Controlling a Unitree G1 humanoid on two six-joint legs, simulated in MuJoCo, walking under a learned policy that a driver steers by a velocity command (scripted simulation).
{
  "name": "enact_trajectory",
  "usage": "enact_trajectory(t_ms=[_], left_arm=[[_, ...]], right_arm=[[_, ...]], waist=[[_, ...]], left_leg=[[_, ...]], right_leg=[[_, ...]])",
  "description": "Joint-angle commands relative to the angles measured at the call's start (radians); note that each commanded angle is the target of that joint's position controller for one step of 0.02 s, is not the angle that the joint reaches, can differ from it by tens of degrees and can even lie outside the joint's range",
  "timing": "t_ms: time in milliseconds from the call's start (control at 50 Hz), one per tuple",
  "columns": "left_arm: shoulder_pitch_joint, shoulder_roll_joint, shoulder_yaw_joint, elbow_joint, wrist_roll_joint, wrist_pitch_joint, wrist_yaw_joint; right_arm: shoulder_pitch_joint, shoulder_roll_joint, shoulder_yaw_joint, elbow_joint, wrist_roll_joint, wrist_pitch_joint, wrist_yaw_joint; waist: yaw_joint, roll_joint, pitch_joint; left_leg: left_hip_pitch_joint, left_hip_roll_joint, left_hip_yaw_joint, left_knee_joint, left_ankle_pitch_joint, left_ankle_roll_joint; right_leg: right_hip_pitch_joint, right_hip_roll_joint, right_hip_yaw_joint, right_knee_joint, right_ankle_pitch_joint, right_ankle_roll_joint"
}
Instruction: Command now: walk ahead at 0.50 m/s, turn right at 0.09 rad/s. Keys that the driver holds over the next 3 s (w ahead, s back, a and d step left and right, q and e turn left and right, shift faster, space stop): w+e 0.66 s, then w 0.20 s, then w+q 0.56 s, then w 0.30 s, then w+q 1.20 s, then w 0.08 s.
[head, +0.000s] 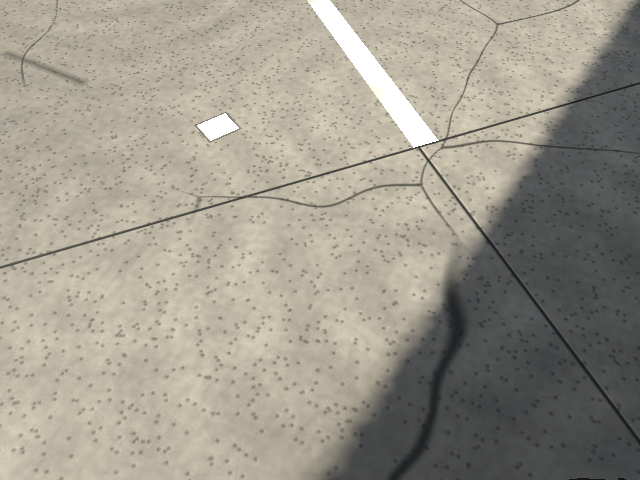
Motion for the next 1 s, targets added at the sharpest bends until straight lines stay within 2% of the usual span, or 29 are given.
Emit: enact_trajectory(t_ms=[20, 80, 100, 120, 140, 160, 180, 200, 220, 240, 280, 340, 440, 500, 560, 600, 620, 640, 660, 680, 700, 720, 740, 760, 780, 800, 840, 900, 1000], left_arm=[[0.042, 0.177, 0.043, -0.026, -0.009, 0.006, 0.008], [0.034, 0.198, 0.051, -0.017, -0.011, 0.025, 0.018], [0.012, 0.201, 0.050, -0.020, -0.011, 0.030, 0.020], [0.013, 0.167, 0.037, -0.024, -0.002, 0.029, 0.020], [0.009, 0.092, 0.008, -0.060, 0.025, 0.025, 0.020], [0.140, 0.006, -0.014, -0.074, -0.002, 0.008, 0.017], [0.080, 0.124, 0.013, -0.057, -0.027, 0.002, 0.019], [-0.003, 0.163, 0.029, -0.081, -0.038, 0.001, 0.019], [-0.039, 0.149, 0.029, -0.088, -0.030, 0.004, 0.022], [-0.056, 0.137, 0.033, -0.092, -0.018, 0.011, 0.022], [-0.024, 0.100, 0.033, -0.086, -0.022, 0.035, 0.017], [-0.061, 0.068, 0.030, -0.114, -0.015, 0.060, 0.018], [-0.186, 0.043, 0.019, -0.161, -0.009, 0.051, -0.007], [-0.284, 0.036, 0.012, -0.203, -0.007, 0.049, -0.026], [-0.328, 0.055, 0.019, -0.240, -0.007, 0.053, -0.039], [-0.286, 0.086, 0.036, -0.248, -0.004, 0.060, -0.041], [-0.201, 0.115, 0.054, -0.232, -0.006, 0.065, -0.039], [-0.047, 0.160, 0.084, -0.192, -0.010, 0.068, -0.029], [0.115, 0.243, 0.119, -0.149, -0.014, 0.079, -0.009], [0.055, 0.345, 0.124, -0.164, -0.018, 0.067, -0.003], [0.068, 0.256, 0.095, -0.201, -0.010, 0.046, -0.012], [0.039, 0.192, 0.076, -0.179, -0.001, 0.029, -0.018], [-0.016, 0.168, 0.067, -0.179, -0.003, 0.020, -0.018], [-0.085, 0.133, 0.056, -0.185, 0.003, 0.017, -0.016], [-0.123, 0.104, 0.044, -0.197, 0.016, 0.014, -0.012], [-0.133, 0.103, 0.042, -0.199, 0.021, 0.011, -0.010], [-0.114, 0.117, 0.044, -0.181, 0.013, -0.001, -0.004], [-0.080, 0.132, 0.045, -0.150, 0.013, -0.004, 0.011], [-0.034, 0.143, 0.041, -0.102, 0.019, -0.007, 0.021]], right_arm=[[-0.135, -0.070, -0.015, -0.104, 0.006, -0.025, 0.017], [-0.088, -0.107, -0.030, -0.101, 0.005, -0.037, 0.026], [-0.006, -0.129, -0.043, -0.080, 0.004, -0.040, 0.023], [0.137, -0.180, -0.068, -0.041, -0.002, -0.042, 0.014], [0.320, -0.258, -0.089, -0.020, -0.019, -0.038, 0.001], [0.341, -0.296, -0.097, -0.001, -0.023, -0.027, 0.006], [0.322, -0.185, -0.071, -0.016, -0.016, -0.025, 0.007], [0.266, -0.144, -0.057, -0.016, -0.011, -0.026, 0.003], [0.202, -0.124, -0.050, -0.018, -0.014, -0.027, 0.004], [0.157, -0.097, -0.044, -0.014, -0.016, -0.030, 0.004], [0.113, -0.082, -0.045, -0.005, -0.024, -0.042, 0.003], [0.104, -0.109, -0.058, 0.021, -0.022, -0.054, -0.003], [0.124, -0.151, -0.072, 0.049, -0.020, -0.040, -0.019], [0.169, -0.177, -0.082, 0.071, -0.007, -0.025, -0.023], [0.187, -0.201, -0.093, 0.088, 0.011, -0.004, -0.023], [0.171, -0.231, -0.102, 0.085, 0.022, 0.010, -0.027], [0.161, -0.241, -0.106, 0.081, 0.028, 0.018, -0.028], [0.144, -0.232, -0.101, 0.076, 0.032, 0.024, -0.028], [0.164, -0.186, -0.082, 0.062, 0.007, 0.018, -0.031], [0.260, -0.032, -0.034, 0.008, -0.033, -0.005, -0.021], [0.179, -0.117, -0.042, 0.009, 0.006, -0.042, -0.008], [0.101, -0.166, -0.056, -0.008, 0.045, -0.057, 0.000], [0.086, -0.154, -0.051, -0.007, 0.035, -0.065, -0.006], [0.087, -0.153, -0.054, 0.008, 0.008, -0.064, -0.014], [0.113, -0.156, -0.059, 0.020, -0.001, -0.054, -0.014], [0.133, -0.151, -0.059, 0.028, -0.003, -0.041, -0.012], [0.140, -0.123, -0.054, 0.035, -0.011, -0.020, -0.013], [0.066, -0.098, -0.045, 0.017, -0.010, -0.009, -0.012], [-0.055, -0.066, -0.027, -0.006, 0.010, -0.019, 0.012]], waist=[[0.007, -0.082, 0.052], [-0.043, -0.115, 0.020], [-0.097, -0.119, -0.024], [-0.163, -0.101, -0.131], [-0.229, 0.020, -0.311], [-0.158, 0.291, -0.419], [-0.200, 0.161, -0.338], [-0.194, 0.109, -0.209], [-0.163, 0.047, -0.143], [-0.138, 0.047, -0.087], [-0.096, 0.076, -0.056], [-0.082, 0.037, -0.007], [-0.119, 0.008, 0.030], [-0.154, -0.009, 0.060], [-0.151, 0.000, 0.069], [-0.107, 0.030, 0.019], [-0.054, 0.038, -0.036], [0.035, 0.018, -0.114], [0.095, -0.081, -0.201], [-0.050, -0.344, -0.268], [0.024, -0.206, -0.390], [0.030, -0.146, -0.241], [-0.010, -0.088, -0.153], [-0.048, -0.066, -0.102], [-0.080, -0.086, -0.090], [-0.095, -0.098, -0.092], [-0.102, -0.082, -0.078], [-0.079, -0.084, -0.034], [-0.015, -0.096, 0.018]], left_leg=[[0.032, -0.034, 0.014, -0.086, -0.007, 0.014], [0.127, -0.064, 0.013, -0.147, -0.121, 0.043], [0.254, -0.086, 0.036, -0.183, -0.134, 0.063], [0.487, -0.071, 0.031, -0.177, -0.115, 0.096], [0.794, 0.132, -0.173, -0.129, -0.095, 0.161], [1.053, 0.314, -0.588, -0.240, -0.333, 0.287], [0.987, 0.285, -0.593, -0.303, -0.450, 0.255], [0.873, 0.257, -0.438, -0.320, -0.419, 0.218], [0.755, 0.219, -0.337, -0.347, -0.320, 0.203], [0.664, 0.184, -0.253, -0.382, -0.253, 0.199], [0.558, 0.152, -0.138, -0.443, -0.177, 0.197], [0.515, 0.158, -0.026, -0.491, -0.072, 0.213], [0.555, 0.131, 0.143, -0.507, -0.014, 0.194], [0.621, 0.156, 0.191, -0.499, -0.004, 0.185], [0.718, 0.184, 0.223, -0.438, 0.095, 0.162], [0.751, 0.183, 0.253, -0.312, 0.402, 0.140], [0.745, 0.171, 0.269, -0.179, 0.539, 0.128], [0.673, 0.132, 0.299, 0.029, 0.556, 0.097], [0.431, 0.086, 0.299, 0.334, 0.260, 0.048], [-0.006, -0.123, 0.195, 0.674, -0.649, -0.012], [-0.096, -0.127, -0.034, 0.772, -0.674, 0.004], [-0.169, -0.079, -0.027, 0.752, -0.569, 0.026], [-0.139, -0.030, -0.020, 0.671, -0.477, 0.042], [-0.076, 0.007, -0.017, 0.592, -0.415, 0.039], [-0.004, 0.031, -0.026, 0.551, -0.370, 0.037], [0.037, 0.034, -0.023, 0.525, -0.344, 0.029], [0.046, 0.032, -0.005, 0.459, -0.300, 0.004], [-0.030, 0.031, 0.008, 0.300, -0.139, -0.022], [0.006, -0.009, 0.039, 0.029, 0.117, 0.004]], right_leg=[[-0.027, -0.298, 0.164, -0.041, 0.210, -0.151], [0.034, -0.326, 0.216, 0.053, 0.296, -0.123], [0.019, -0.301, 0.201, 0.143, 0.406, -0.104], [-0.053, -0.241, 0.162, 0.322, 0.444, -0.072], [-0.252, -0.161, 0.110, 0.645, 0.186, -0.028], [-0.609, -0.026, 0.096, 0.935, -0.361, 0.024], [-0.704, -0.075, 0.191, 1.041, -0.354, 0.025], [-0.745, -0.113, 0.176, 1.054, -0.260, 0.022], [-0.714, -0.153, 0.157, 1.028, -0.179, 0.031], [-0.690, -0.178, 0.157, 0.982, -0.123, 0.039], [-0.607, -0.206, 0.150, 0.953, -0.063, 0.052], [-0.646, -0.218, 0.149, 0.891, 0.003, 0.071], [-0.645, -0.207, 0.097, 0.608, 0.224, 0.068], [-0.649, -0.196, 0.049, 0.496, 0.239, 0.046], [-0.652, -0.176, 0.014, 0.437, 0.154, 0.007], [-0.548, -0.117, -0.041, 0.430, 0.053, -0.033], [-0.433, -0.074, -0.069, 0.423, 0.017, -0.059], [-0.215, -0.022, -0.084, 0.362, 0.065, -0.094], [0.090, -0.094, 0.079, 0.341, 0.084, -0.146], [0.360, -0.344, 0.661, 0.218, -0.105, -0.323], [0.393, -0.424, 0.876, 0.065, -0.241, -0.355], [0.298, -0.406, 0.727, 0.045, -0.172, -0.300], [0.155, -0.364, 0.592, 0.055, -0.067, -0.260], [0.028, -0.325, 0.484, 0.057, 0.061, -0.229], [-0.051, -0.293, 0.416, 0.037, 0.162, -0.215], [-0.092, -0.282, 0.386, 0.015, 0.222, -0.216], [-0.131, -0.269, 0.310, -0.017, 0.336, -0.223], [-0.110, -0.245, 0.209, -0.047, 0.396, -0.193], [-0.078, -0.232, 0.094, -0.094, 0.287, -0.125]])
